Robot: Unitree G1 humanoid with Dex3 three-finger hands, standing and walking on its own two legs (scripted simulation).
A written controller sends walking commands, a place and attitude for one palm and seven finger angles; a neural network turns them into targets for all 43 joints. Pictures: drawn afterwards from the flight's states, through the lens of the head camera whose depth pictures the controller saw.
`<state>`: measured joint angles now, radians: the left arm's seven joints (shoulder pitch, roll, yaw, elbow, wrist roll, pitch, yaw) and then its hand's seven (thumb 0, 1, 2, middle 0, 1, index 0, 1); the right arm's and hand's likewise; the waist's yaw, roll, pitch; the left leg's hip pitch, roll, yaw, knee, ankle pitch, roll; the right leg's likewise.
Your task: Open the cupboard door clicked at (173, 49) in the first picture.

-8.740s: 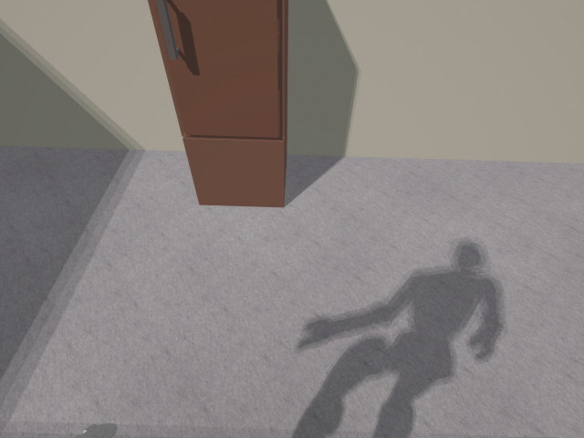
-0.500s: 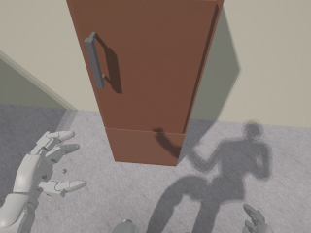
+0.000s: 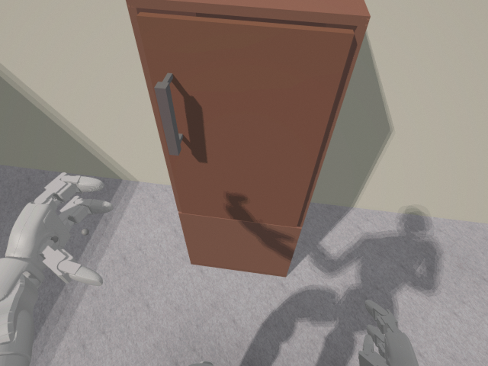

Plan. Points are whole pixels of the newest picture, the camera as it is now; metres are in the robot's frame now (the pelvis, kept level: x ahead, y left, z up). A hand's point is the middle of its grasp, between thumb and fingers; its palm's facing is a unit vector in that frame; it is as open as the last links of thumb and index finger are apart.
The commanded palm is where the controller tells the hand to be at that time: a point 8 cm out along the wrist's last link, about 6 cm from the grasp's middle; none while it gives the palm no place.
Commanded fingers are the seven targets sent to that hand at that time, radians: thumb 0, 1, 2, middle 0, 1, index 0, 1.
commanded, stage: raise the hand with hooked fingers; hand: left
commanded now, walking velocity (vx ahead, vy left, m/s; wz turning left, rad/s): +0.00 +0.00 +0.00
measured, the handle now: (172, 116) +0.57 +0.21 +0.09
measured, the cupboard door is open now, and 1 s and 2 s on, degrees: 0 0 0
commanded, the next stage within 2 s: move the hooked fingers beside the handle in 0.60 s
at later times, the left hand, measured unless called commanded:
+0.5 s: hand (97, 217) +0.29 +0.25 +0.11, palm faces -0.03 -1.00 -0.04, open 14.0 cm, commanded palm +0.27 +0.30 +0.11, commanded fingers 0.00 -0.50 0.30 -0.30 -1.20 -0.30 -1.20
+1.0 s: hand (105, 196) +0.33 +0.25 +0.11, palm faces -0.05 -1.00 -0.01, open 14.0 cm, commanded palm +0.32 +0.30 +0.11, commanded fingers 0.00 -0.50 0.30 -0.30 -1.20 -0.30 -1.20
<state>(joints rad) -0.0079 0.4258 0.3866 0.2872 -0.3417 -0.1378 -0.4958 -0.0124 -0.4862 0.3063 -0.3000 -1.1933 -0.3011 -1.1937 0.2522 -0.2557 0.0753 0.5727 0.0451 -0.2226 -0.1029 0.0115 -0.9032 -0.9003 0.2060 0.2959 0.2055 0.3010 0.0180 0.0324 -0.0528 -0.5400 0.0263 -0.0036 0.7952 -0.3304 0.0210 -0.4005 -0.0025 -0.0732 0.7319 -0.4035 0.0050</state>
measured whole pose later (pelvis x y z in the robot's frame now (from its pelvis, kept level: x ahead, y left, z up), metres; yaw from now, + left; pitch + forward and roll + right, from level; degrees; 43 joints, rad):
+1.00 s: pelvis -0.01 -0.02 +0.00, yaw +0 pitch +5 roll -2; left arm -0.32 0.49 0.41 0.65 -0.31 -0.18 -0.55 -0.01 -0.50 0.30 -0.30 -1.20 -0.30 -1.20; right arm 0.28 -0.29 0.06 0.60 0.05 -0.17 -0.12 0.01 -0.90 -0.90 0.20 0.30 0.20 0.30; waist -0.01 0.02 -0.05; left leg -0.56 0.04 -0.01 0.77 -0.31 0.00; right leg -0.44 0.01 -0.07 0.74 -0.39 -0.02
